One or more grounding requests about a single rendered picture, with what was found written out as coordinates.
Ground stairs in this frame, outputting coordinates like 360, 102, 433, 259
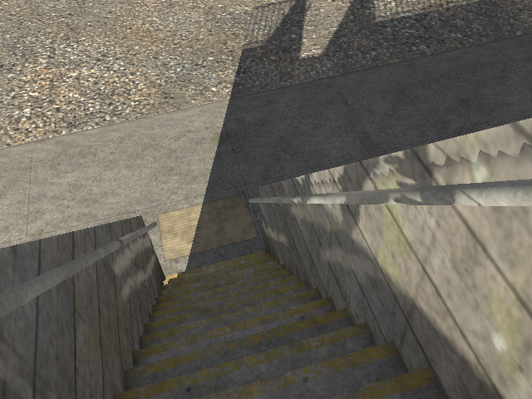
113, 250, 446, 399

